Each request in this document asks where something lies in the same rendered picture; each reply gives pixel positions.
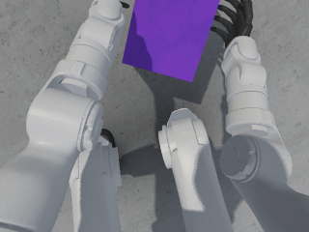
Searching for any right robot thigh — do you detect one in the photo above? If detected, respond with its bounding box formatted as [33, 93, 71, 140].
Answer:
[158, 116, 235, 232]

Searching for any robot right forearm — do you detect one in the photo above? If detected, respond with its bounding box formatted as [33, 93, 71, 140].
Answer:
[221, 36, 287, 149]

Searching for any robot left shin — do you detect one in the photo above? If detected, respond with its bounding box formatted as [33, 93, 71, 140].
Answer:
[69, 135, 109, 189]

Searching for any robot left forearm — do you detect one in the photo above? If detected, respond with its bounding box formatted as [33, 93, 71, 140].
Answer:
[26, 0, 126, 135]

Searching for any left robot hand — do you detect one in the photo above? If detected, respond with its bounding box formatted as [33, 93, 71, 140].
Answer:
[120, 1, 129, 9]

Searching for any carton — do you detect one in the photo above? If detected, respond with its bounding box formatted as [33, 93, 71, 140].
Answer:
[122, 0, 220, 83]

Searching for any robot right upper arm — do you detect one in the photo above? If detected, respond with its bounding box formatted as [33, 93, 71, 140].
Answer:
[218, 133, 309, 232]

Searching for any robot left upper arm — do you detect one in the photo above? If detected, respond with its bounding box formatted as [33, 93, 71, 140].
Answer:
[0, 87, 103, 232]

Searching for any right robot hand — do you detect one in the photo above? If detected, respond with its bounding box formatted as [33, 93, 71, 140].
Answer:
[211, 0, 254, 48]

